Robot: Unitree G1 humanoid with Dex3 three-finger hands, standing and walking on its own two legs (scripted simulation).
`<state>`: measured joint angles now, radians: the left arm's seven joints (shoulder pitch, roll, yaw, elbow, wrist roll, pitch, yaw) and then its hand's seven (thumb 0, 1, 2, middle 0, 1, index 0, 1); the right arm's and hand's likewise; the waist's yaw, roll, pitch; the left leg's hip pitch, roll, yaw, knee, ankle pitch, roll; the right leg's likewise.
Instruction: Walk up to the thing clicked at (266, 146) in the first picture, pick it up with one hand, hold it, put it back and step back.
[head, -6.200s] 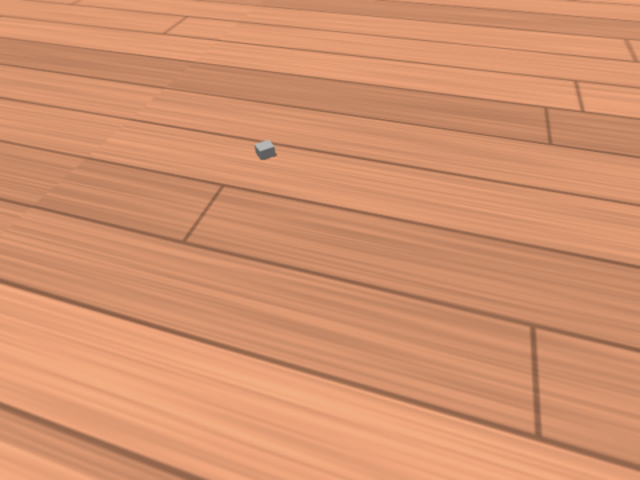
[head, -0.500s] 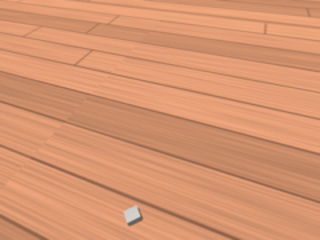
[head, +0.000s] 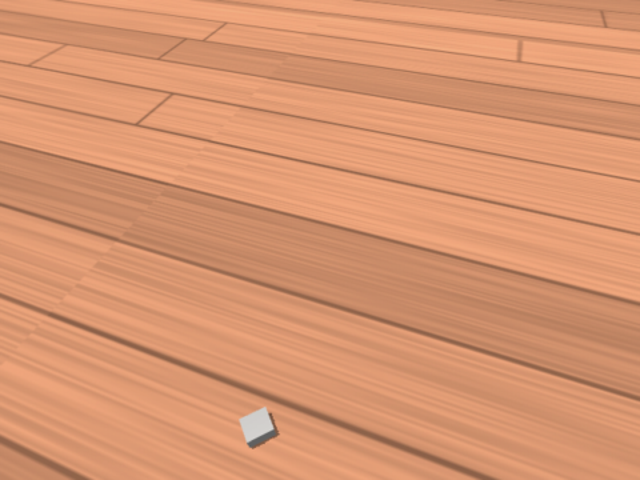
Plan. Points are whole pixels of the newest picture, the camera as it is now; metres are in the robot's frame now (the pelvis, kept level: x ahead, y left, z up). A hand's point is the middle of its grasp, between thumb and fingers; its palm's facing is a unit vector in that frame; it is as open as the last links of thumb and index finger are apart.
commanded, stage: stand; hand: left
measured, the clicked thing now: (257, 427) +0.41 +0.21 -0.76
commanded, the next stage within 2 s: none
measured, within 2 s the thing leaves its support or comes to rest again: neither
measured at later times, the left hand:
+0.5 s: hand out of the picture +0.06 +0.25 -0.16, palm faces -0.02 -0.94 -0.34, open 7.4 cm
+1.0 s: hand out of the picture +0.07 +0.24 -0.16, palm faces -0.02 -0.94 -0.34, open 7.3 cm
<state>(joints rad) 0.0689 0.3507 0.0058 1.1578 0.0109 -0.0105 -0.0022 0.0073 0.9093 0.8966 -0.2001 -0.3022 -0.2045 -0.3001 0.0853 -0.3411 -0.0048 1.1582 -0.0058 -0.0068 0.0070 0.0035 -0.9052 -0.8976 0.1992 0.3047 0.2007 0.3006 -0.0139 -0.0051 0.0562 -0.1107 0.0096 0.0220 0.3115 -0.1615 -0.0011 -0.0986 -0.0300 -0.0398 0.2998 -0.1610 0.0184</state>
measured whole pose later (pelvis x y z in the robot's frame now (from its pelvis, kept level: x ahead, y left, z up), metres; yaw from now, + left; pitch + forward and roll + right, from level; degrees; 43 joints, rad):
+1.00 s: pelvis +0.00 -0.01 +0.00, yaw +1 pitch -2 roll +0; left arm 0.11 0.35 0.00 1.14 0.01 -0.01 -0.01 0.01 0.91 0.90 -0.20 -0.30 -0.20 -0.30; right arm 0.11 -0.35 0.01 1.15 -0.01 -0.01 0.01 0.00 -0.91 -0.90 0.20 0.30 0.20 0.30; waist 0.00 0.00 0.05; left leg -0.12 0.02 0.01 0.32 -0.16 -0.01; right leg -0.11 -0.02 -0.05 0.31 -0.17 0.01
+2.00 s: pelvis +0.02 -0.01 +0.00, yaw +0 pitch -2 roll +0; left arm 0.11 0.35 0.00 1.13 0.01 -0.01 0.00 0.01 0.91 0.90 -0.20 -0.30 -0.20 -0.30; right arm 0.10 -0.35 0.01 1.13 -0.01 -0.01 0.01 0.00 -0.91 -0.90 0.20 0.30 0.20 0.30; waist 0.00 0.00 0.05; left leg -0.10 0.02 0.02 0.31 -0.18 -0.01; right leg -0.09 -0.02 -0.05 0.30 -0.19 0.01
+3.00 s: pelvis +0.01 -0.01 +0.00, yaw +0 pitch -2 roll +0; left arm 0.12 0.35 0.00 1.13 0.01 -0.01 0.00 0.01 0.91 0.90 -0.20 -0.30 -0.20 -0.30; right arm 0.11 -0.35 0.00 1.13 -0.01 -0.01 0.01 0.00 -0.90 -0.90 0.20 0.30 0.20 0.30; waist 0.00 0.00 0.05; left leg -0.10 0.02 0.02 0.31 -0.18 -0.01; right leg -0.09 -0.02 -0.04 0.30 -0.18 0.01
